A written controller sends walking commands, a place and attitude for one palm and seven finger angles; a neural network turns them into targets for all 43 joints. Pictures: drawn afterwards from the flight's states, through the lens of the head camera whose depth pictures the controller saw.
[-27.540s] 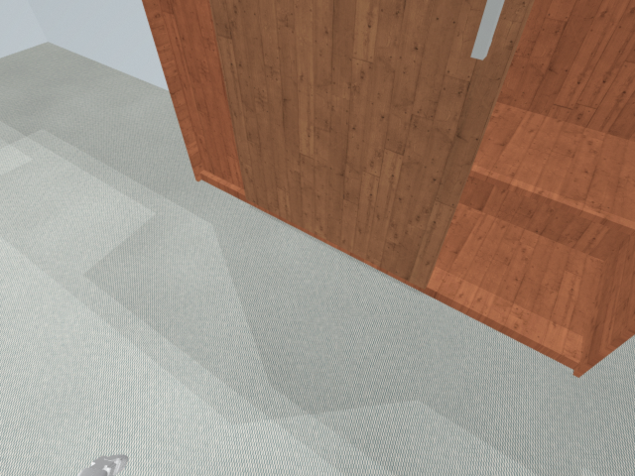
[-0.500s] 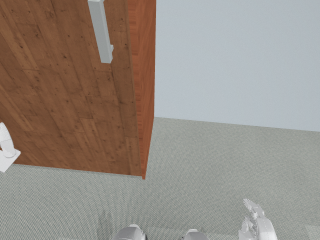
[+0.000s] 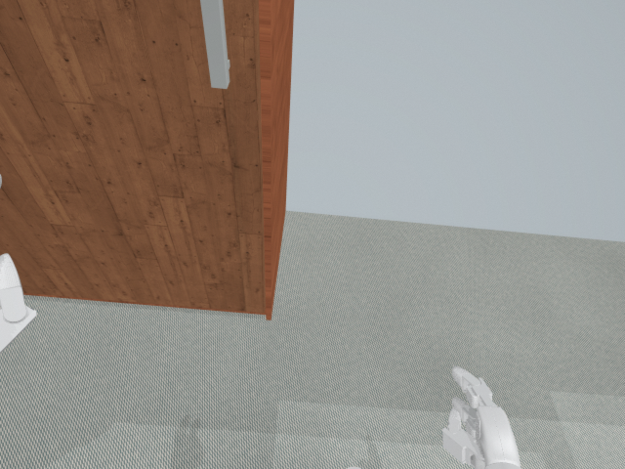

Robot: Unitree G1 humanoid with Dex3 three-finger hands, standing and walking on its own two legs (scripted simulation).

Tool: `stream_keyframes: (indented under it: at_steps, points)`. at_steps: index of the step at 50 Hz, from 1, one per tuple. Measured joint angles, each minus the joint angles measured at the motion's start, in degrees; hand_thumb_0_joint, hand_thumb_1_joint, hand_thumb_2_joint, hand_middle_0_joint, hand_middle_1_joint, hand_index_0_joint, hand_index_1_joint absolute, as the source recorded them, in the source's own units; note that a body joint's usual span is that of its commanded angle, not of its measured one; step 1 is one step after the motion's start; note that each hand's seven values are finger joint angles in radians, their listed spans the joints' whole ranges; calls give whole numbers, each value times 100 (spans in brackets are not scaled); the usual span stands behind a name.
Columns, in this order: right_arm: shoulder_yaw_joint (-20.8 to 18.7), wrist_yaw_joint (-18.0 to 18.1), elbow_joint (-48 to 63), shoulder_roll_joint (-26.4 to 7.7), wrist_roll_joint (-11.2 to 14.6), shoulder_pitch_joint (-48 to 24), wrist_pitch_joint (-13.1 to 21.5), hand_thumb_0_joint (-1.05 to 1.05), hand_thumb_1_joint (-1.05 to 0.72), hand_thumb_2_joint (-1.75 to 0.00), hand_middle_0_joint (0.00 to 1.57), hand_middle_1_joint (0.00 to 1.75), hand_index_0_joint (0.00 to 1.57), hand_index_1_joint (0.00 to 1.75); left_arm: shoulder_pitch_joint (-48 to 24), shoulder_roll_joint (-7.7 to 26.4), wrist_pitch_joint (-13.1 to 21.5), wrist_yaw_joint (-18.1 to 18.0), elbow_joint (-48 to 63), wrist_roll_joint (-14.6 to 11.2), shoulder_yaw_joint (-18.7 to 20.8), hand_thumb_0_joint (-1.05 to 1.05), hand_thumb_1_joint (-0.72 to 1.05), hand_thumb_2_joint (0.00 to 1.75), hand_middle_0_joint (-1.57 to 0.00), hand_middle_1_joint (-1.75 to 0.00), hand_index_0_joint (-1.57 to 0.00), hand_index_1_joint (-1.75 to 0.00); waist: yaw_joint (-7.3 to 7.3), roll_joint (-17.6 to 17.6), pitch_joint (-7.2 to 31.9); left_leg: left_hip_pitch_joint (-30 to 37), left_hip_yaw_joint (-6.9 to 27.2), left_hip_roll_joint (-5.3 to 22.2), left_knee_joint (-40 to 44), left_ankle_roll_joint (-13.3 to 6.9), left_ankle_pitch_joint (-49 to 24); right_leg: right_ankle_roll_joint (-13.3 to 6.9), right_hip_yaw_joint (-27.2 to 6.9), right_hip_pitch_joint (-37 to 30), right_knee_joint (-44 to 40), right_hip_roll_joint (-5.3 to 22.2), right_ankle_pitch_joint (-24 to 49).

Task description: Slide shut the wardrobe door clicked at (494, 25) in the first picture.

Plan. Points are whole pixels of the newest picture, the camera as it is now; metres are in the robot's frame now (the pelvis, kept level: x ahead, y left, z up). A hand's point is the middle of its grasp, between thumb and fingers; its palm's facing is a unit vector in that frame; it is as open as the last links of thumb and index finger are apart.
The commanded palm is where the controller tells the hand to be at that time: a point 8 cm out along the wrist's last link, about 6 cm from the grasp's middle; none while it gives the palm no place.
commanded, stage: stop stepping back and stand still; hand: left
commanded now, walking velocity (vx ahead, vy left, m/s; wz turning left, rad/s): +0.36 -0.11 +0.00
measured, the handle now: (218, 30) +0.67 +0.20 +0.23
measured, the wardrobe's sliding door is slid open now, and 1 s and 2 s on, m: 0.00 0.00 0.00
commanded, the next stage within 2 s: let the arm hang, fingers relaxed in 0.58 s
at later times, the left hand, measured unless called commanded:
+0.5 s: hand out of the picture +0.14 +0.26 +0.17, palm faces +0.45 -0.75 -0.49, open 7.5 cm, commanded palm +0.08 +0.29 +0.18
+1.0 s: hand out of the picture -0.03 +0.21 -0.17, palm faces +0.00 -0.98 -0.17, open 7.2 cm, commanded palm none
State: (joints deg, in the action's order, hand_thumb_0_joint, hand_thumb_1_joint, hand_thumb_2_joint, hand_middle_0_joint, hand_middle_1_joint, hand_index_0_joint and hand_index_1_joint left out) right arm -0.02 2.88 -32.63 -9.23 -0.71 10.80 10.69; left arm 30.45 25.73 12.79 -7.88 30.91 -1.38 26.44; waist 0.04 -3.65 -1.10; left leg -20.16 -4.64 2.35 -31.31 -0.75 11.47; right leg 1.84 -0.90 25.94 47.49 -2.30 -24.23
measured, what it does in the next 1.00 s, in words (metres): steps on the spot: right foot, then left foot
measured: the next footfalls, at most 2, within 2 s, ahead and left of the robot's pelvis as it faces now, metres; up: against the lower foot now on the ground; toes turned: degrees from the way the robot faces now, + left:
right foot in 0.08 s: +0.00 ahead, -0.09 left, +0.00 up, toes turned -3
left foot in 0.34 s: +0.02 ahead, +0.14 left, +0.00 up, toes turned +4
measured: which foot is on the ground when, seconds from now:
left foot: down 0.00-0.10, up 0.12-0.32, down 0.34-0.48, up 0.50-0.70, down 0.72-1.00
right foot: up 0.00-0.06, down 0.08-1.00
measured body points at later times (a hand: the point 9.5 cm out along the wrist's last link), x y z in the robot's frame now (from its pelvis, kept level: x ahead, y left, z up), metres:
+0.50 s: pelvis -0.07 -0.01 -0.01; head -0.10 -0.01 +0.44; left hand +0.11 +0.30 +0.20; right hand +0.04 -0.26 -0.10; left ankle -0.02 +0.13 -0.72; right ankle -0.04 -0.09 -0.73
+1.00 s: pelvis -0.07 +0.03 +0.00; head -0.06 +0.04 +0.45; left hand -0.03 +0.26 -0.16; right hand +0.01 -0.22 -0.13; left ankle -0.03 +0.14 -0.73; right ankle -0.04 -0.09 -0.73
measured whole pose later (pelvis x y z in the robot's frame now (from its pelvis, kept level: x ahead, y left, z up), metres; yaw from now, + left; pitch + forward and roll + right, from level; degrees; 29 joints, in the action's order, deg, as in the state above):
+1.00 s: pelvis -0.07 +0.03 +0.00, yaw +1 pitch -1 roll -1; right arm 0.9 -0.4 -53.7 -13.1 -2.0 11.4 -1.7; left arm 15.0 11.1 -3.3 -0.2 -54.3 1.4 -0.3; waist 0.9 -1.3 -3.0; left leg -17.8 -2.9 1.4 -32.9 -0.7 13.9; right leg -0.3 4.2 15.9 32.1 1.3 -14.9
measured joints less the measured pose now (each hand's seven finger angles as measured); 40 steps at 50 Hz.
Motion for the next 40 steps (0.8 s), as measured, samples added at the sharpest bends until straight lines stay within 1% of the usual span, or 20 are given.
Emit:
stream_keyframes:
  at_steps: [3,5,7,9,12,15,17,19,21,23,24,26,28,29,31,34,35,36,38,40]
  points:
    - [72,-12,-3,-32,8,349,-57,1,-90,-90,20,30,20,30,259,-90,-38,-66,46,39,-43,2,88,90,-22,-31,-21,-30,-34,138,221,-13,-32,122,74,52,-63,-80,380,-759,-889,39,-1]
    - [96,19,-62,-69,-20,477,-188,1,-90,-90,20,30,20,30,167,-123,-101,-92,-120,84,-62,2,88,90,-21,-31,-21,-30,-68,151,334,-178,-78,116,-121,90,295,-297,404,-1093,-1516,68,221]
    - [80,49,-234,-144,-45,492,-335,1,-90,-90,20,30,20,30,-90,-190,-205,-96,-355,83,-132,2,88,90,-21,-31,-21,-30,-109,190,303,-385,20,65,-699,122,891,-523,407,-1025,-1549,65,769]
    - [61,66,-477,-209,-47,534,-417,1,-90,-90,20,30,20,30,-297,-281,-287,-112,-577,62,-230,2,88,90,-21,-31,-21,-30,-160,124,324,-579,103,-61,-1606,148,1125,-595,347,-1013,-1565,118,908]
    - [40,93,-644,-308,-48,669,-446,1,-90,-90,20,30,20,30,-366,-471,-352,-163,-744,66,-351,2,88,90,-21,-31,-21,-30,-109,22,411,-449,18,-113,-1794,125,1193,-552,259,-1055,-1719,204,1024]
    - [-6,161,-637,-398,-58,809,-357,1,-90,-90,20,30,20,30,-277,-516,-344,-207,-668,99,-446,2,88,90,-21,-31,-21,-30,17,-37,462,112,-76,-69,-787,34,1216,-510,255,-995,-1649,266,1031]
    - [-60,215,-555,-504,-69,854,-268,1,-90,-90,20,30,20,30,-224,-485,-271,-215,-545,105,-460,2,88,90,-21,-31,-21,-30,114,69,455,426,13,6,-69,-47,1140,-462,308,-812,-1328,218,810]
    - [-107,251,-534,-503,-54,776,-240,1,-90,-90,20,30,20,30,-219,-373,-198,-217,-515,108,-380,2,88,90,-21,-31,-21,-30,178,102,324,364,10,37,-129,3,327,-348,267,-671,-864,182,324]
    - [-125,247,-530,-417,-44,740,-279,1,-90,-90,20,30,20,30,-167,-223,-162,-188,-597,143,-249,2,88,90,-21,-31,-21,-30,225,141,306,337,2,76,-261,49,244,-274,314,-624,-475,164,-27]
    - [-112,217,-481,-339,-32,787,-323,1,-90,-90,20,30,20,30,-140,-116,-183,-159,-715,186,-162,2,88,90,-21,-31,-21,-30,256,240,350,259,48,136,-401,100,427,-275,460,-852,-729,156,-132]
    - [-101,196,-449,-310,-26,802,-341,1,-90,-90,20,30,20,30,-147,-83,-192,-148,-752,200,-130,2,88,90,-21,-31,-21,-30,234,278,363,139,62,156,-594,97,707,-352,470,-916,-955,142,-50]
    - [-89,140,-492,-259,-14,753,-375,1,-90,-90,20,30,20,30,-213,-105,-204,-114,-748,177,-126,2,88,90,-21,-31,-21,-30,147,275,284,-204,145,74,-1433,82,1226,-546,498,-858,-1043,166,681]
    - [-53,80,-629,-250,-22,709,-361,1,-90,-90,20,30,20,30,-265,-261,-167,-80,-720,140,-207,2,88,90,-21,-31,-21,-30,40,257,223,-481,189,-15,-2256,109,1283,-592,494,-915,-1139,195,818]
    - [-30,57,-670,-247,-24,704,-358,1,-90,-90,20,30,20,30,-247,-348,-159,-70,-692,127,-250,2,88,90,-21,-31,-21,-30,-6,240,226,-530,157,-32,-2375,118,1258,-576,474,-961,-1245,211,831]
    - [27,58,-697,-228,-32,694,-340,1,-90,-90,20,30,20,30,-174,-466,-135,-73,-626,119,-315,2,88,90,-21,-31,-21,-30,-70,170,239,-447,37,-28,-2057,105,1180,-525,426,-1029,-1448,263,892]
    - [82,115,-626,-227,-59,672,-259,1,-90,-90,20,30,20,30,-126,-503,-127,-116,-555,121,-378,2,88,90,-21,-31,-21,-30,-112,107,224,41,-85,-14,-804,49,898,-455,414,-1068,-1545,321,935]
    - [38,7,-646,-310,-57,651,-174,1,-90,-90,20,30,20,30,-250,-482,-86,-41,-786,185,-488,2,88,90,-21,-31,-21,-30,-105,201,260,122,-19,7,-519,-3,426,-413,476,-971,-1428,319,896]
    - [-7,-122,-645,-477,-50,615,-212,1,-90,-90,20,30,20,30,-464,-460,-182,106,-1216,233,-706,1,89,90,-21,-31,-20,-30,-99,415,328,130,114,81,-348,-12,102,-342,573,-792,-1192,281,794]
    - [-64,-247,-863,-672,-83,313,-566,1,-90,-90,20,30,20,30,-975,-463,-649,372,-2529,283,-1209,1,89,90,-21,-30,-20,-30,-69,573,368,-159,167,-26,-719,99,400,-196,542,-464,-660,385,443]
    - [-40,-283,-1109,-756,-139,19,-862,1,-90,-90,20,30,20,30,-1372,-632,-1134,565,-4090,315,-1685,0,89,90,-20,-30,-20,-30,-22,679,343,-252,143,-113,-950,59,585,-209,460,-381,-477,445,455]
